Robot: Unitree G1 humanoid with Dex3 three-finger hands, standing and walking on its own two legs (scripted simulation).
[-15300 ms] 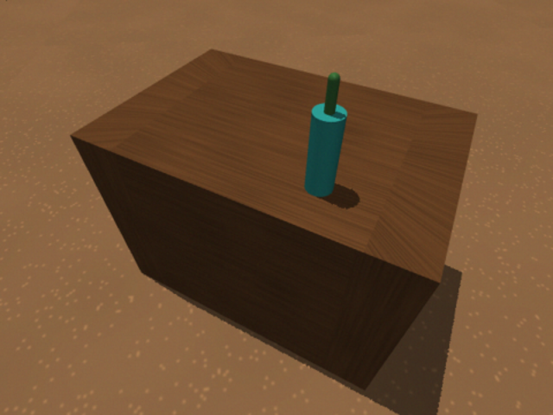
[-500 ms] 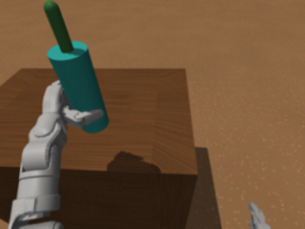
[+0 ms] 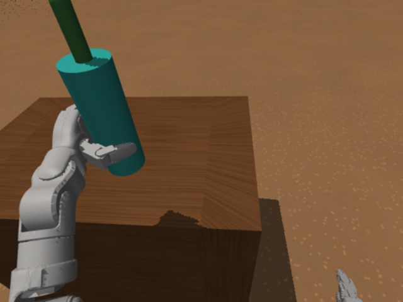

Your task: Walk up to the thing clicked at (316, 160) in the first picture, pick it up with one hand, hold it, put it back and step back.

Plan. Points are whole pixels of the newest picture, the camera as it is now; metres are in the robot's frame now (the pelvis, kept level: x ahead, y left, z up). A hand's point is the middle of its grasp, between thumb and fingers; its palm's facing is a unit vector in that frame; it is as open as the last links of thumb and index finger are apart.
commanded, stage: lift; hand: left
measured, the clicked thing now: (100, 99) +0.34 +0.15 +0.31
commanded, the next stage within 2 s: hold in 0.02 s
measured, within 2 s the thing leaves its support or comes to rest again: neither
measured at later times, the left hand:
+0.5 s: hand (103, 120) +0.35 +0.17 +0.26, palm faces +0.07 -1.00 -0.01, open 10.5 cm
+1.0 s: hand (101, 122) +0.34 +0.17 +0.27, palm faces +0.06 -1.00 +0.00, open 10.5 cm
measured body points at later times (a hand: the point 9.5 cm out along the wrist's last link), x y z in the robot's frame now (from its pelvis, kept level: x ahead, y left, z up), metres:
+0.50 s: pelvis +0.01 +0.00 +0.00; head -0.03 -0.03 +0.45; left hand +0.34 +0.22 +0.27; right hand +0.17 -0.26 -0.07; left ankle +0.02 +0.14 -0.72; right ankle +0.02 -0.14 -0.72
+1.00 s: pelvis +0.01 +0.00 +0.00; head -0.03 -0.03 +0.45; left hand +0.33 +0.22 +0.27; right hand +0.17 -0.26 -0.07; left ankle +0.02 +0.14 -0.72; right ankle +0.02 -0.14 -0.72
